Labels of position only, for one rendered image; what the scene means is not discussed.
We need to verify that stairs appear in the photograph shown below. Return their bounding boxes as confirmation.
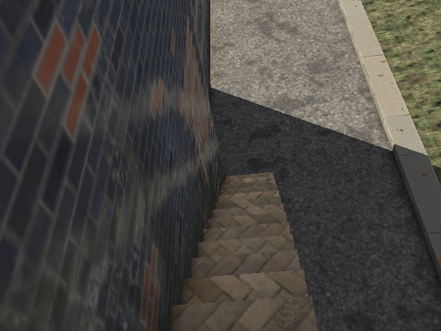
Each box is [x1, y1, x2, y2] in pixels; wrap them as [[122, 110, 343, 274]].
[[170, 172, 318, 331]]

